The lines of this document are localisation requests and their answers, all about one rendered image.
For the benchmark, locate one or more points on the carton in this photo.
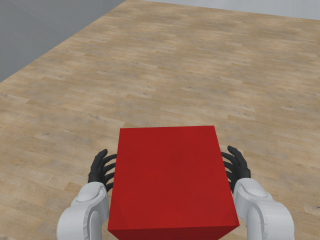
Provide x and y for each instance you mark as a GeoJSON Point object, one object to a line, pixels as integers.
{"type": "Point", "coordinates": [170, 183]}

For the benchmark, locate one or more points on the right robot forearm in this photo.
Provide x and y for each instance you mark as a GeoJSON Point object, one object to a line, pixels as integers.
{"type": "Point", "coordinates": [265, 218]}

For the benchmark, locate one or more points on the robot left hand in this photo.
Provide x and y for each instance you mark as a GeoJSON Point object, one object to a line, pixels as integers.
{"type": "Point", "coordinates": [98, 171]}

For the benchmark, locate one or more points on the left robot forearm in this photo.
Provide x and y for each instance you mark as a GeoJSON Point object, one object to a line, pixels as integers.
{"type": "Point", "coordinates": [88, 211]}

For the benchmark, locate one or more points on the robot right hand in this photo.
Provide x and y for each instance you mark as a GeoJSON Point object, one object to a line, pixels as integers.
{"type": "Point", "coordinates": [238, 167]}

